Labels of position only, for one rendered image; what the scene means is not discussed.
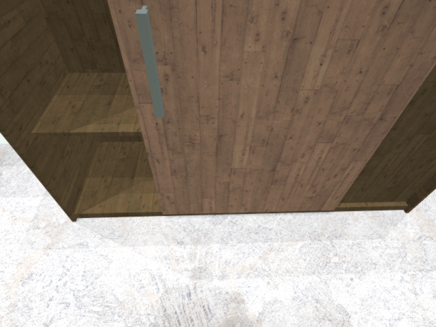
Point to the handle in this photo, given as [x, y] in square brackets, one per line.
[146, 39]

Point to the wardrobe door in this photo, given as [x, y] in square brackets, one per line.
[406, 158]
[271, 105]

